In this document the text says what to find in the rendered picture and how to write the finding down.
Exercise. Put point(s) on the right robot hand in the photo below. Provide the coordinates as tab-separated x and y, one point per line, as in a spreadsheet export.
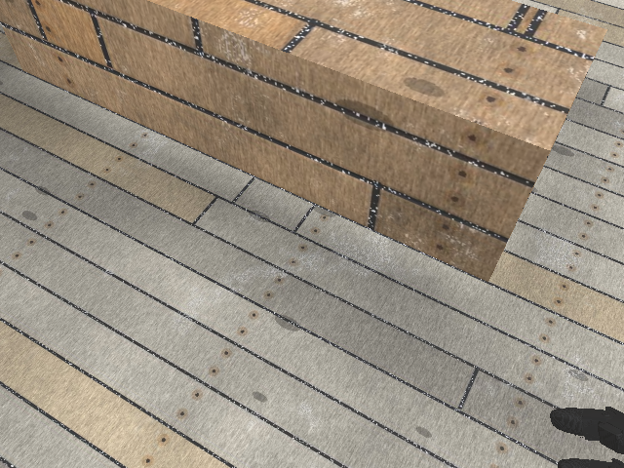
606	426

